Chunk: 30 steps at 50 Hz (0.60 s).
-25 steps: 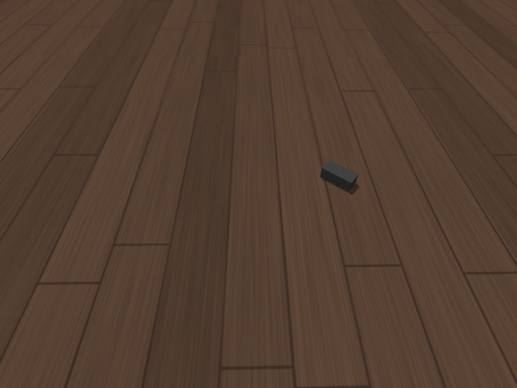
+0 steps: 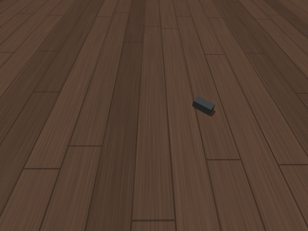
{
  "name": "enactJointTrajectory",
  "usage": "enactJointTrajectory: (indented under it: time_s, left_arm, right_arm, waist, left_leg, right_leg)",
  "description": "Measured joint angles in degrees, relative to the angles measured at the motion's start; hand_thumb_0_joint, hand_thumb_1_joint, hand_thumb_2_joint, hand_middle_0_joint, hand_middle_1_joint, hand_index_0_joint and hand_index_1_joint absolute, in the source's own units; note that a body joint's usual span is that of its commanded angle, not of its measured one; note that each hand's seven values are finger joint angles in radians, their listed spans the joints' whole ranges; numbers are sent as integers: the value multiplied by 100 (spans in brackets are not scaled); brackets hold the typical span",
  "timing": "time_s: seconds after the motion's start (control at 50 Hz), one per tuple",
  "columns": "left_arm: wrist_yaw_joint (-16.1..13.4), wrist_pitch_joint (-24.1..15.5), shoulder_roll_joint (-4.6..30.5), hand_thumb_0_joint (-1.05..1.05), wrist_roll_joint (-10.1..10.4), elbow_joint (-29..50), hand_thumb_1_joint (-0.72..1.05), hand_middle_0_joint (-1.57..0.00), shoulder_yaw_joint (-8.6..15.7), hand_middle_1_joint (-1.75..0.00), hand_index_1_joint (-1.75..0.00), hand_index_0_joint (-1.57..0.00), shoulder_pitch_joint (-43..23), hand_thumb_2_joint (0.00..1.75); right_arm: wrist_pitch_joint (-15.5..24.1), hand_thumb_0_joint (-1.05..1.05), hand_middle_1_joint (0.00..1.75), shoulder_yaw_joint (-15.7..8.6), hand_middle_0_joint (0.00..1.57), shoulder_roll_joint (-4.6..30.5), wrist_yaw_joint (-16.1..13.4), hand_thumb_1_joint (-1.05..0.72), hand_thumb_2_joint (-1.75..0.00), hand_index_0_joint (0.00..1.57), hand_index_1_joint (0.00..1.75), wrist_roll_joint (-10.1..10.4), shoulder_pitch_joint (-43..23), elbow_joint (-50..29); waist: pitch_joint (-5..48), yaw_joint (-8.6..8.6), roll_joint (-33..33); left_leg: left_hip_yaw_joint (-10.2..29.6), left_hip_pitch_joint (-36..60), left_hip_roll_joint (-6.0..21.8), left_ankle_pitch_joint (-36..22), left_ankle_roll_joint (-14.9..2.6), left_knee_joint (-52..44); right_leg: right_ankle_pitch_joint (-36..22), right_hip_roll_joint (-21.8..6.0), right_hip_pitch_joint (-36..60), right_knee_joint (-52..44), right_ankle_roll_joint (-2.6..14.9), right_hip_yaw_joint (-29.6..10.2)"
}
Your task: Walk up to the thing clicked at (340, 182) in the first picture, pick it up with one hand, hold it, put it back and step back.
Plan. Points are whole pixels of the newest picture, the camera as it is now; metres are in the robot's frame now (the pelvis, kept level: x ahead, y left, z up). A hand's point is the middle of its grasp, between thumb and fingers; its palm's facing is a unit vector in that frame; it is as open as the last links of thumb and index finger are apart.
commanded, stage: stand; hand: left
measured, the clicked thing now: (203, 105) +1.25 -0.43 -0.75
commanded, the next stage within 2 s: walk up in 0.62 s
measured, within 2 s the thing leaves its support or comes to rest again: neither
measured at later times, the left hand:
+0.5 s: hand out of the picture +0.08 +0.25 -0.16, palm faces -0.03 -0.94 -0.33, open 7.3 cm
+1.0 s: hand (94, 212) +0.20 +0.19 -0.15, palm faces -0.22 -0.87 -0.44, open 7.3 cm
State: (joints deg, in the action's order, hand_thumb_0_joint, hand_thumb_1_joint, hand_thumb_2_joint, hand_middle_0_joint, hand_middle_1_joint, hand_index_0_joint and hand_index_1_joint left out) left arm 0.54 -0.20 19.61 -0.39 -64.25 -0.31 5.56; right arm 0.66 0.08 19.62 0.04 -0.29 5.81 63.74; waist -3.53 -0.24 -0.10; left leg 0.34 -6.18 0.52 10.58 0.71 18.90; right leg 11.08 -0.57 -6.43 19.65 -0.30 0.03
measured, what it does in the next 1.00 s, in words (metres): steps to the right: right foot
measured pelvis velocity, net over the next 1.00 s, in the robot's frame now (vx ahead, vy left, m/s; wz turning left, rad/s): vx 0.07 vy -0.09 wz -0.25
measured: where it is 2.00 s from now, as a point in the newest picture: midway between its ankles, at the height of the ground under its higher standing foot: (191, 192)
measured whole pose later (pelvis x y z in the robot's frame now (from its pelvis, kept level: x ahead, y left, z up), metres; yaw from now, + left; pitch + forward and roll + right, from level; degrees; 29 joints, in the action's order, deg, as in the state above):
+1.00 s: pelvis +0.07 -0.09 -0.04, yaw -14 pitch -3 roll +0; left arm 6.4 -0.4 26.0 -2.2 -53.1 6.8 14.8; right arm 1.2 -6.6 28.0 1.6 -2.4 12.3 54.7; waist -3.1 -0.7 3.8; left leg -6.0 -7.1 11.3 30.1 -0.7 47.1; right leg 17.6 -4.1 -23.0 44.0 -0.1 4.1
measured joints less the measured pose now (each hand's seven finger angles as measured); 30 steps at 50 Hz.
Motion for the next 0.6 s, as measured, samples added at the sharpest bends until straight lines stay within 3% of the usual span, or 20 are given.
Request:
enactJointTrajectory:
  time_s: [0.6]
  left_arm:
    - [-13,-16,27,0,-6,15,91,-21,1,-30,-30,-21,67,89]
  right_arm:
    - [-19,1,30,-7,20,4,9,-91,-90,20,30,1,48,25]
  waist:
    - [29,16,-11]
  left_leg:
    - [8,63,17,-20,9,-70]
  right_leg:
    - [-33,16,77,-97,8,9]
